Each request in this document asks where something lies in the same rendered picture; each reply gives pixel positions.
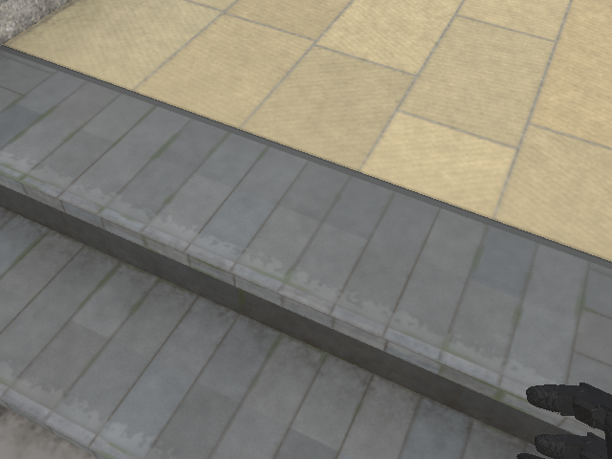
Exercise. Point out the right robot hand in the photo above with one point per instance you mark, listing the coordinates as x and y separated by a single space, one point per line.
589 405

